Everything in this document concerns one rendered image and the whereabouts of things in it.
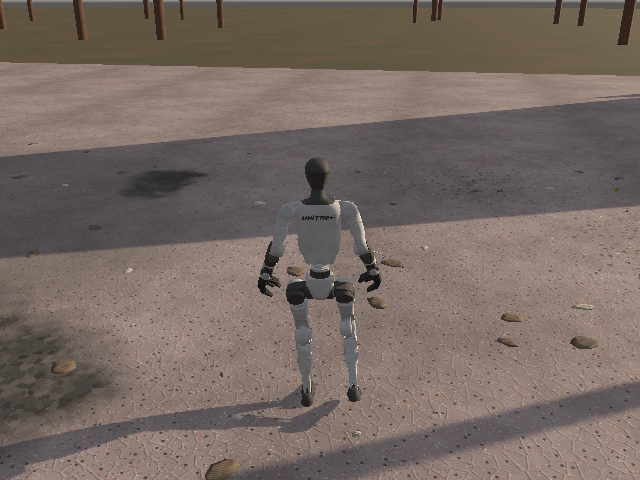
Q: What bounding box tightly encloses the left robot foot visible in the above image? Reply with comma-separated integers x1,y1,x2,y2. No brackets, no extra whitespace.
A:
301,381,316,407

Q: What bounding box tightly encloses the right robot hand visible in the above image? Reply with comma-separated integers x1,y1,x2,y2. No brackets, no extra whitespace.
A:
358,272,382,292

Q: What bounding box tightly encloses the left robot forearm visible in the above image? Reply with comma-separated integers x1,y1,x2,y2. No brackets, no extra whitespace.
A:
260,241,279,280

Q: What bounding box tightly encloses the right robot forearm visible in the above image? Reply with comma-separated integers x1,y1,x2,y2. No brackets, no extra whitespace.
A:
359,239,379,276

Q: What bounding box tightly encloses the left robot thigh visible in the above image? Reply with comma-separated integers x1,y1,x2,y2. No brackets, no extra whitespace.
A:
286,279,313,346

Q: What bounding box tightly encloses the robot right upper arm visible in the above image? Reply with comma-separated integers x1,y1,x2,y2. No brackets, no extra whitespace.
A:
339,200,370,256

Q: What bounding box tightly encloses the left robot hand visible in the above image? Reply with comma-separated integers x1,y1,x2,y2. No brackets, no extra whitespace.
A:
257,276,281,297

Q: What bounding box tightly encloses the robot left upper arm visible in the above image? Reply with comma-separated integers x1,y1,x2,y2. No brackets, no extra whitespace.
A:
269,201,298,257

